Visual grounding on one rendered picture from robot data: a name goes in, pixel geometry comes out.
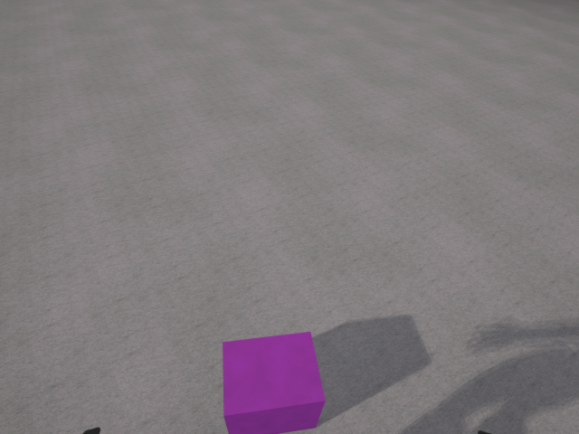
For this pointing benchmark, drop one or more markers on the carton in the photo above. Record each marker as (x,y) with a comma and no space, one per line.
(271,385)

